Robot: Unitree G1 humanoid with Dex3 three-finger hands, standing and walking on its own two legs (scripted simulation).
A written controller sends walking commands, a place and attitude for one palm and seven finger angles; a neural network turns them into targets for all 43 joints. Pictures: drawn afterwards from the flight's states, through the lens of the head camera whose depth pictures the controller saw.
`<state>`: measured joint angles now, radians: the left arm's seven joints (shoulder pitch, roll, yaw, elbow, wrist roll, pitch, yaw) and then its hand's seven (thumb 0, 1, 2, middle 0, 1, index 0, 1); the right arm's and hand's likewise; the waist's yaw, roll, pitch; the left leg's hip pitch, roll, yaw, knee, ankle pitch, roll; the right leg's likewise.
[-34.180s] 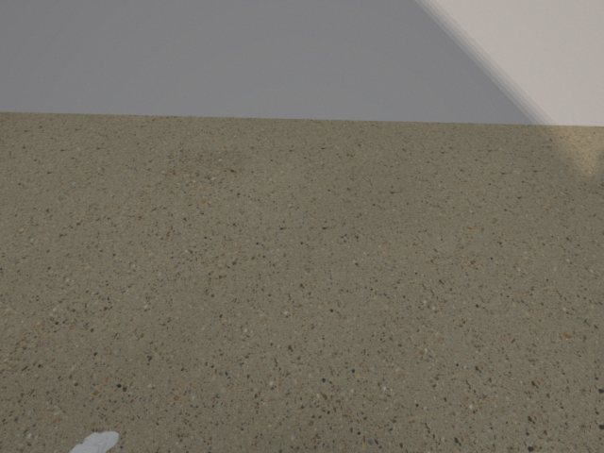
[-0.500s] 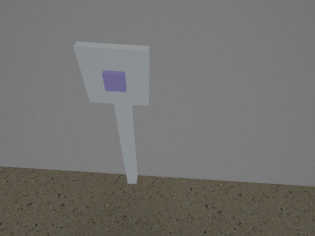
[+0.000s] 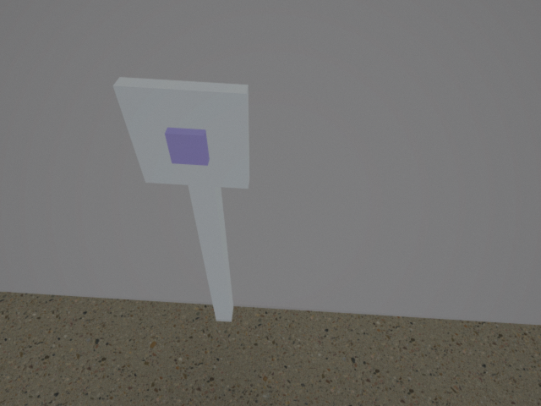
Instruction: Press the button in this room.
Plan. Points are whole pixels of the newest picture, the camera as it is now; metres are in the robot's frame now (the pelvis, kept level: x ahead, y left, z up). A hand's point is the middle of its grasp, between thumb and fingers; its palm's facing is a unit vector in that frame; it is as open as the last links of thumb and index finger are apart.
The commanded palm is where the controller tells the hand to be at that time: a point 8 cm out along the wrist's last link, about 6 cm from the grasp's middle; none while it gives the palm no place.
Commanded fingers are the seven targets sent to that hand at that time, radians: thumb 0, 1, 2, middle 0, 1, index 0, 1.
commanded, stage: come to a stop and stand still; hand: left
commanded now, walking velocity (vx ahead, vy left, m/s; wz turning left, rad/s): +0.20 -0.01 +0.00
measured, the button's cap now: (188, 145) +0.52 +0.19 +0.10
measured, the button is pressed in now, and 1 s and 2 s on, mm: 0 0 0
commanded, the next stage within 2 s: look again from close up in 1.60 s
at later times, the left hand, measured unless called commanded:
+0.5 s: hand out of the picture +0.03 +0.19 -0.18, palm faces +0.02 -0.98 -0.22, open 7.4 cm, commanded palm none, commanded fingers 0.00 0.90 0.90 -0.20 -0.30 -0.20 -0.30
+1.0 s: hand out of the picture +0.02 +0.17 -0.17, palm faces -0.02 -0.98 -0.21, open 7.4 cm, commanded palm none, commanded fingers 0.00 0.90 0.90 -0.20 -0.30 -0.20 -0.30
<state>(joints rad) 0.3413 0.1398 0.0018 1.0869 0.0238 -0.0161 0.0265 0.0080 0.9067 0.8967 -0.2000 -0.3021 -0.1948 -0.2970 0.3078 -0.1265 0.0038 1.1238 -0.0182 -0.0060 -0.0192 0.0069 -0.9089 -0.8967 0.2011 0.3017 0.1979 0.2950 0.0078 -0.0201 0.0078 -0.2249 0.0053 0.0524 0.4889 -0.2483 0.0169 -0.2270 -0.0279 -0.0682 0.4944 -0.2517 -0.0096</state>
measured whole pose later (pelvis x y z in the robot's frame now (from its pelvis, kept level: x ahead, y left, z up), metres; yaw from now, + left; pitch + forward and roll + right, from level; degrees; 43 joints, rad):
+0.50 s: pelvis +0.02 +0.01 +0.00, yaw +0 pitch +0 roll +0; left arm 0.27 0.16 0.01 1.04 0.02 -0.01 0.06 0.02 0.92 0.90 -0.20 -0.30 -0.20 -0.30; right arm 0.26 -0.15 -0.02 1.07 0.00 0.00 -0.04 0.02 -0.93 -0.90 0.20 0.30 0.20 0.30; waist 0.00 -0.01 0.05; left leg -0.23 0.00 0.06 0.51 -0.28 0.03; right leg -0.23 -0.04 -0.06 0.51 -0.28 0.01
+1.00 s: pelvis +0.00 -0.01 +0.00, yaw -1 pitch -1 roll +1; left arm 0.27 0.16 -0.02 1.07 0.01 -0.01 0.02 0.01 0.91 0.90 -0.20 -0.30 -0.20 -0.30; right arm 0.30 -0.17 0.02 1.08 -0.01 -0.01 -0.01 0.01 -0.91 -0.90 0.20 0.30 0.20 0.29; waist 0.00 0.01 0.03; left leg -0.20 0.01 0.07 0.44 -0.23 0.00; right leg -0.23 -0.02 -0.05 0.49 -0.25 -0.02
